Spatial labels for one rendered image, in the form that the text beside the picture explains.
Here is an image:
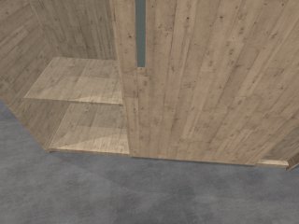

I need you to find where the handle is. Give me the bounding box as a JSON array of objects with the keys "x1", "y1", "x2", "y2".
[{"x1": 135, "y1": 0, "x2": 146, "y2": 67}]

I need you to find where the wardrobe door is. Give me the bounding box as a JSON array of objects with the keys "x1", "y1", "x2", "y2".
[
  {"x1": 109, "y1": 0, "x2": 299, "y2": 165},
  {"x1": 261, "y1": 124, "x2": 299, "y2": 161}
]

